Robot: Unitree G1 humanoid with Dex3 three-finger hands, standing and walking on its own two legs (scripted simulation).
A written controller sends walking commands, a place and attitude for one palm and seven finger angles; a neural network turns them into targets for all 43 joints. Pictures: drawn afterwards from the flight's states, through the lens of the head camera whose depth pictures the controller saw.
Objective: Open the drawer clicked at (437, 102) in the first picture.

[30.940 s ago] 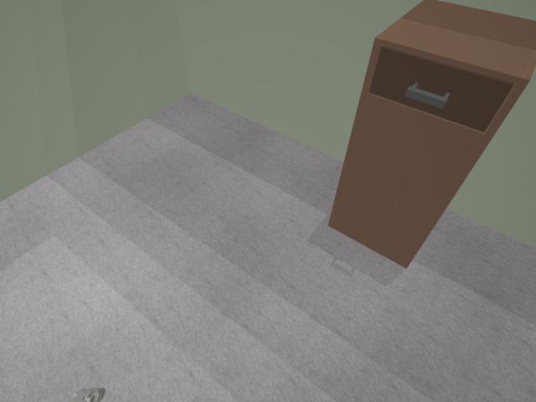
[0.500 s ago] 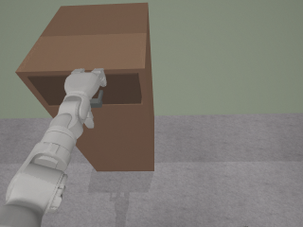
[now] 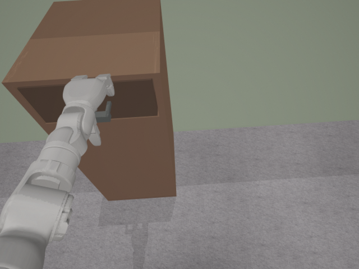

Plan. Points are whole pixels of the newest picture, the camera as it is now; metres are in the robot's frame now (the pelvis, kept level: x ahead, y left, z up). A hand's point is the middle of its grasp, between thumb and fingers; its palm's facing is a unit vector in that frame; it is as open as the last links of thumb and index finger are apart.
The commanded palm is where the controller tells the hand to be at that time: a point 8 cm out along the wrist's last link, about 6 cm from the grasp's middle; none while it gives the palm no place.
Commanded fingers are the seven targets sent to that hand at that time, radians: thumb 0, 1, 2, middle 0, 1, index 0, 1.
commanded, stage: re-aim the fingers above the handle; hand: left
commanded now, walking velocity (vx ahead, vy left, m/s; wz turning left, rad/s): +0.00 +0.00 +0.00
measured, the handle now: (91, 111) +0.52 +0.22 +0.03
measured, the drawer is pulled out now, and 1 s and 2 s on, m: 0.00 0.00 0.00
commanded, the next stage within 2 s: lower the fingers behind the handle in 1.28 s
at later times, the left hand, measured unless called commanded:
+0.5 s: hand (93, 108) +0.48 +0.19 +0.09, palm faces -0.02 -0.02 -1.00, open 13.3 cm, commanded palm +0.48 +0.23 +0.16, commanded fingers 0.00 -0.50 0.30 -0.30 -1.20 -0.30 -1.20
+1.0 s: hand (83, 104) +0.48 +0.21 +0.10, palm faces +0.01 -0.02 -1.00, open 13.2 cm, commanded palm +0.47 +0.24 +0.16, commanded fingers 0.00 -0.50 0.30 -0.30 -1.20 -0.30 -1.20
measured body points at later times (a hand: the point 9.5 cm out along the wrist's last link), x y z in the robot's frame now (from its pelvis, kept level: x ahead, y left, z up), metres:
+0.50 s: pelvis -0.02 +0.02 +0.00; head +0.05 +0.00 +0.44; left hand +0.47 +0.19 +0.14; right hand +0.01 -0.25 -0.14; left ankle +0.01 +0.12 -0.72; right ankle -0.02 -0.09 -0.72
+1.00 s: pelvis -0.01 +0.02 +0.00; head +0.05 +0.00 +0.45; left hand +0.47 +0.21 +0.15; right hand +0.03 -0.26 -0.13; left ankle +0.01 +0.12 -0.72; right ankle -0.02 -0.09 -0.72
